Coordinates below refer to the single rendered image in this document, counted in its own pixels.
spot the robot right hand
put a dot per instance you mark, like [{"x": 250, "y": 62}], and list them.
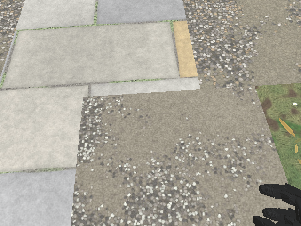
[{"x": 284, "y": 217}]

